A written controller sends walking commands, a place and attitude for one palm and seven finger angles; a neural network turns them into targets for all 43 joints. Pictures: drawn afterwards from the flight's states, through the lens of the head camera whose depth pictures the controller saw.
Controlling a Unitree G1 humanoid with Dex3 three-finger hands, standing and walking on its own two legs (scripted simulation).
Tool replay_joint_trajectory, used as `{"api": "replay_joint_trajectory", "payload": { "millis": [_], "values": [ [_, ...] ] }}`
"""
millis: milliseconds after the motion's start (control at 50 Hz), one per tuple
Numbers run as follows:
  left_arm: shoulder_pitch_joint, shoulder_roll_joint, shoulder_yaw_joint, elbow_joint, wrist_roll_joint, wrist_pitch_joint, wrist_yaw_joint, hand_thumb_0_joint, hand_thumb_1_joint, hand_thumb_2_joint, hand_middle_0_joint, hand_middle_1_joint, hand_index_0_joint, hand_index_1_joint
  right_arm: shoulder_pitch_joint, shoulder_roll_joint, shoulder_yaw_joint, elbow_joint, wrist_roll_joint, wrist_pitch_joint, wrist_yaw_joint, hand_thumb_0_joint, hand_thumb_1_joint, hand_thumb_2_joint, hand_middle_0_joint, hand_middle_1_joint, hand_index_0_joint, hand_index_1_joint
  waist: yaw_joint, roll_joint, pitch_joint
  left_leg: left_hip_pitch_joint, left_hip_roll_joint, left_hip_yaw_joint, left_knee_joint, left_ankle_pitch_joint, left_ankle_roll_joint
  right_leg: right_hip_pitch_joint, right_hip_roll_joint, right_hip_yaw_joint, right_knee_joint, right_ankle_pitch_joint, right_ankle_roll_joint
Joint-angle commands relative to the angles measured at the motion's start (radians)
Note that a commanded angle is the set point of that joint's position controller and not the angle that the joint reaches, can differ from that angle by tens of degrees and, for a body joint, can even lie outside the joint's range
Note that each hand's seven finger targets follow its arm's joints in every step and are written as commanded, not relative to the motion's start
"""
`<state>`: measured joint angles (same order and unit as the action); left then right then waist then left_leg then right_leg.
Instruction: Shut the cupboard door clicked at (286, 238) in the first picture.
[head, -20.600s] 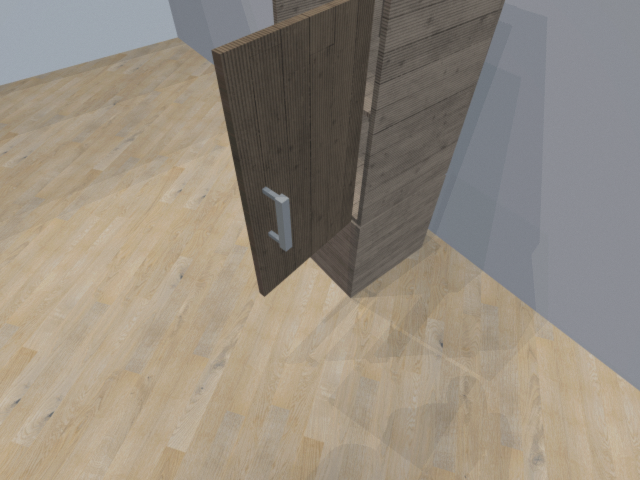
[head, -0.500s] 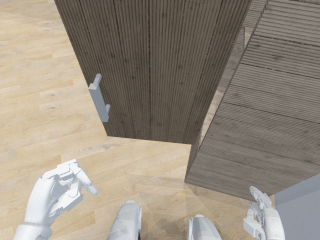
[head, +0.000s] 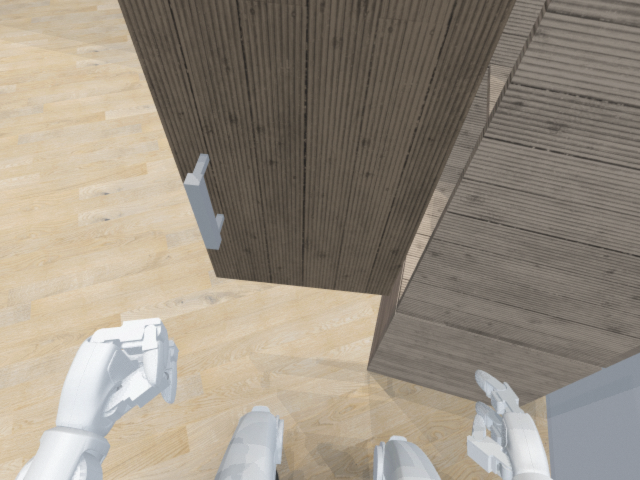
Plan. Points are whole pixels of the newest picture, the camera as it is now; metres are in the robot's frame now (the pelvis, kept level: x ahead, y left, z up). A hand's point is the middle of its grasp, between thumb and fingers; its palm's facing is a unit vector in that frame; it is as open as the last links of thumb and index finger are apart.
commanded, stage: raise the hand and make a fist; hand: left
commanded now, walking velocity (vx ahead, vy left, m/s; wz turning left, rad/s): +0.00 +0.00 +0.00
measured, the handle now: (208, 204) +0.45 +0.20 +0.05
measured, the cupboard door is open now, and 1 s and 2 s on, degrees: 100 100 100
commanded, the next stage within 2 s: bring the fist close to the handle in 0.36 s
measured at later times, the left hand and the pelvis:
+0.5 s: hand (175, 377) +0.22 +0.18 +0.06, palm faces -0.05 -1.00 -0.03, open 3.1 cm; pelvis +0.00 -0.01 +0.00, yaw +0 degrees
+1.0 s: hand (200, 320) +0.28 +0.17 +0.05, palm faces -0.06 -1.00 -0.03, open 3.1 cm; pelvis +0.00 -0.01 +0.00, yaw +0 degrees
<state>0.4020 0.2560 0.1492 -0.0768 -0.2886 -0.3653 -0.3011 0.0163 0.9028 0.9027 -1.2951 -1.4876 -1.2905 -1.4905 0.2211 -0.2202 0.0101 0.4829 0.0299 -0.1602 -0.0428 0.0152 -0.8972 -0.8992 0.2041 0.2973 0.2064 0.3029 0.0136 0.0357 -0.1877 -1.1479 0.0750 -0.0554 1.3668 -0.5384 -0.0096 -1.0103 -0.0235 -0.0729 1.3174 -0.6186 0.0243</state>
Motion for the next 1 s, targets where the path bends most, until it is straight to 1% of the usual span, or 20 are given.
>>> {"api": "replay_joint_trajectory", "payload": {
  "millis": [0, 80, 100, 140, 180, 220, 280, 400, 440, 500, 540, 580, 600, 680, 720, 780, 840, 880, 960, 980],
  "values": [
    [-0.013, 0.107, 0.072, -0.206, -0.018, -0.066, 0.008, 0.000, 0.900, 0.900, -1.300, -1.500, -1.300, -1.500, -0.043, -0.138, -0.073, -0.156, 0.003, -0.055, -0.008, 0.000, -0.900, -0.900, 0.200, 0.300, 0.200, 0.300, 0.002, 0.047, -0.228, 0.269, -0.056, -0.002, -0.245, 0.141, 0.024, 0.074, 0.059, 0.008, -0.191, 0.173, -0.058],
    [-0.008, 0.119, 0.087, -0.187, -0.018, -0.070, 0.012, 0.000, 0.900, 0.900, -1.300, -1.500, -1.300, -1.500, -0.040, -0.139, -0.077, -0.151, 0.003, -0.051, -0.008, 0.000, -0.900, -0.900, 0.200, 0.300, 0.200, 0.300, 0.004, 0.026, -0.227, 0.255, -0.056, -0.001, -0.238, 0.150, 0.024, 0.084, 0.060, 0.011, -0.189, 0.180, -0.058],
    [-0.013, 0.096, 0.062, -0.190, -0.018, -0.074, 0.010, 0.000, 0.900, 0.900, -1.300, -1.500, -1.300, -1.500, -0.040, -0.140, -0.076, -0.155, 0.005, -0.049, -0.009, 0.000, -0.900, -0.900, 0.200, 0.300, 0.200, 0.300, -0.005, 0.028, -0.212, 0.255, -0.056, 0.006, -0.237, 0.135, 0.025, 0.071, 0.058, 0.013, -0.198, 0.166, -0.055],
    [-0.023, 0.105, 0.070, -0.187, -0.021, -0.084, 0.010, 0.000, 0.900, 0.900, -1.300, -1.500, -1.300, -1.500, -0.038, -0.141, -0.077, -0.152, 0.004, -0.049, -0.010, 0.000, -0.900, -0.900, 0.200, 0.300, 0.200, 0.300, -0.007, 0.017, -0.212, 0.247, -0.056, 0.005, -0.233, 0.132, 0.026, 0.073, 0.057, 0.016, -0.198, 0.162, -0.055],
    [-0.023, 0.122, 0.082, -0.185, -0.019, -0.091, 0.011, 0.000, 0.900, 0.900, -1.300, -1.500, -1.300, -1.500, -0.036, -0.141, -0.078, -0.149, 0.004, -0.049, -0.012, 0.000, -0.900, -0.900, 0.200, 0.300, 0.200, 0.300, -0.001, 0.032, -0.218, 0.244, -0.057, 0.009, -0.224, 0.141, 0.027, 0.077, 0.058, 0.024, -0.197, 0.167, -0.057],
    [-0.023, 0.103, 0.069, -0.184, -0.023, -0.097, 0.009, 0.000, 0.900, 0.900, -1.300, -1.500, -1.300, -1.500, -0.038, -0.138, -0.077, -0.150, 0.005, -0.048, -0.011, 0.000, -0.900, -0.900, 0.200, 0.300, 0.200, 0.300, -0.005, 0.020, -0.218, 0.242, -0.057, 0.013, -0.221, 0.147, 0.027, 0.084, 0.055, 0.027, -0.199, 0.173, -0.055],
    [-0.023, 0.123, 0.081, -0.174, -0.018, -0.096, 0.009, 0.000, 0.900, 0.900, -1.300, -1.500, -1.300, -1.500, -0.038, -0.139, -0.078, -0.149, 0.005, -0.044, -0.013, 0.000, -0.900, -0.900, 0.200, 0.300, 0.200, 0.300, -0.001, 0.027, -0.207, 0.235, -0.057, 0.015, -0.220, 0.137, 0.028, 0.083, 0.057, 0.031, -0.203, 0.161, -0.057],
    [-0.031, 0.111, 0.066, -0.190, -0.017, -0.094, 0.010, 0.000, 0.900, 0.900, -1.300, -1.500, -1.300, -1.500, -0.040, -0.138, -0.075, -0.157, 0.007, -0.041, -0.014, 0.000, -0.900, -0.900, 0.200, 0.300, 0.200, 0.300, -0.006, 0.034, -0.207, 0.241, -0.058, 0.016, -0.224, 0.122, 0.029, 0.076, 0.055, 0.031, -0.205, 0.149, -0.055],
    [-0.030, 0.107, 0.067, -0.187, -0.021, -0.096, 0.011, 0.000, 0.900, 0.900, -1.300, -1.500, -1.300, -1.500, -0.039, -0.137, -0.075, -0.157, 0.006, -0.040, -0.014, 0.000, -0.900, -0.900, 0.200, 0.300, 0.200, 0.300, -0.008, 0.015, -0.208, 0.234, -0.057, 0.019, -0.217, 0.124, 0.029, 0.080, 0.055, 0.036, -0.211, 0.148, -0.052],
    [-0.128, 0.101, 0.041, -0.167, -0.012, -0.101, 0.013, 0.000, 0.900, 0.900, -1.300, -1.500, -1.300, -1.500, -0.031, -0.145, -0.068, -0.148, 0.004, -0.043, -0.018, 0.000, -0.900, -0.900, 0.200, 0.300, 0.200, 0.300, -0.030, 0.015, -0.185, 0.218, -0.057, 0.015, -0.204, 0.092, 0.032, 0.044, 0.054, 0.038, -0.208, 0.119, -0.051],
    [-0.151, 0.117, 0.058, -0.148, -0.011, -0.103, 0.015, 0.000, 0.900, 0.900, -1.300, -1.500, -1.300, -1.500, -0.026, -0.149, -0.068, -0.142, 0.004, -0.045, -0.020, 0.000, -0.900, -0.900, 0.200, 0.300, 0.200, 0.300, -0.027, 0.006, -0.199, 0.212, -0.056, 0.015, -0.198, 0.085, 0.032, 0.042, 0.054, 0.043, -0.209, 0.106, -0.053],
    [-0.194, 0.112, 0.038, -0.145, -0.005, -0.096, 0.014, 0.000, 0.900, 0.900, -1.300, -1.500, -1.300, -1.500, -0.024, -0.153, -0.064, -0.140, 0.004, -0.047, -0.020, 0.000, -0.900, -0.900, 0.200, 0.300, 0.200, 0.300, -0.027, 0.036, -0.205, 0.221, -0.055, 0.012, -0.205, 0.079, 0.033, 0.036, 0.055, 0.038, -0.203, 0.109, -0.054],
    [-0.207, 0.108, 0.034, -0.130, -0.004, -0.089, 0.014, 0.000, 0.900, 0.900, -1.300, -1.500, -1.300, -1.500, -0.021, -0.154, -0.062, -0.142, 0.005, -0.046, -0.019, 0.000, -0.900, -0.900, 0.200, 0.300, 0.200, 0.300, -0.030, 0.024, -0.206, 0.220, -0.056, 0.012, -0.209, 0.075, 0.032, 0.040, 0.052, 0.038, -0.207, 0.106, -0.053],
    [-0.232, 0.137, 0.069, -0.101, -0.001, -0.064, 0.025, 0.000, 0.900, 0.900, -1.300, -1.500, -1.300, -1.500, -0.016, -0.158, -0.061, -0.135, 0.004, -0.038, -0.016, 0.000, -0.900, -0.900, 0.200, 0.300, 0.200, 0.300, -0.011, 0.029, -0.248, 0.235, -0.056, 0.016, -0.215, 0.116, 0.033, 0.074, 0.054, 0.040, -0.208, 0.140, -0.056],
    [-0.268, 0.131, 0.067, -0.092, 0.001, -0.057, 0.033, 0.000, 0.900, 0.900, -1.300, -1.500, -1.300, -1.500, -0.016, -0.158, -0.062, -0.131, 0.005, -0.033, -0.013, 0.000, -0.900, -0.900, 0.200, 0.300, 0.200, 0.300, -0.016, 0.024, -0.258, 0.253, -0.055, 0.018, -0.219, 0.140, 0.032, 0.078, 0.051, 0.035, -0.204, 0.173, -0.053],
    [-0.247, 0.132, 0.079, -0.060, 0.001, -0.053, 0.042, 0.000, 0.900, 0.900, -1.300, -1.500, -1.300, -1.500, -0.013, -0.157, -0.064, -0.127, 0.003, -0.026, -0.007, 0.000, -0.900, -0.900, 0.200, 0.300, 0.200, 0.300, -0.005, 0.018, -0.269, 0.260, -0.056, 0.024, -0.221, 0.173, 0.032, 0.101, 0.052, 0.038, -0.209, 0.208, -0.053],
    [-0.301, 0.106, 0.049, -0.022, 0.008, -0.060, 0.046, 0.000, 0.900, 0.900, -1.300, -1.500, -1.300, -1.500, -0.006, -0.158, -0.062, -0.119, 0.004, -0.019, -0.003, 0.000, -0.900, -0.900, 0.200, 0.300, 0.200, 0.300, -0.025, 0.010, -0.235, 0.256, -0.055, 0.026, -0.225, 0.158, 0.031, 0.083, 0.049, 0.036, -0.216, 0.201, -0.050],
    [-0.360, 0.125, 0.060, 0.012, 0.013, -0.066, 0.050, 0.000, 0.900, 0.900, -1.300, -1.500, -1.300, -1.500, 0.000, -0.163, -0.062, -0.108, 0.003, -0.016, -0.005, 0.000, -0.900, -0.900, 0.200, 0.300, 0.200, 0.300, -0.034, -0.015, -0.221, 0.236, -0.053, 0.025, -0.219, 0.142, 0.034, 0.079, 0.049, 0.042, -0.223, 0.178, -0.049],
    [-0.449, 0.105, 0.042, 0.041, 0.014, -0.088, 0.045, 0.000, 0.900, 0.900, -1.300, -1.500, -1.300, -1.500, -0.001, -0.164, -0.063, -0.095, 0.003, -0.013, -0.004, 0.000, -0.900, -0.900, 0.200, 0.300, 0.200, 0.300, -0.037, 0.015, -0.246, 0.262, -0.055, 0.024, -0.228, 0.139, 0.031, 0.072, 0.045, 0.040, -0.220, 0.180, -0.051],
    [-0.476, 0.135, 0.064, 0.047, 0.017, -0.092, 0.047, 0.000, 0.900, 0.900, -1.300, -1.500, -1.300, -1.500, 0.002, -0.169, -0.064, -0.087, 0.002, -0.012, -0.007, 0.000, -0.900, -0.900, 0.200, 0.300, 0.200, 0.300, -0.037, 0.006, -0.257, 0.262, -0.053, 0.022, -0.224, 0.147, 0.033, 0.077, 0.046, 0.041, -0.217, 0.187, -0.052]
  ]
}}
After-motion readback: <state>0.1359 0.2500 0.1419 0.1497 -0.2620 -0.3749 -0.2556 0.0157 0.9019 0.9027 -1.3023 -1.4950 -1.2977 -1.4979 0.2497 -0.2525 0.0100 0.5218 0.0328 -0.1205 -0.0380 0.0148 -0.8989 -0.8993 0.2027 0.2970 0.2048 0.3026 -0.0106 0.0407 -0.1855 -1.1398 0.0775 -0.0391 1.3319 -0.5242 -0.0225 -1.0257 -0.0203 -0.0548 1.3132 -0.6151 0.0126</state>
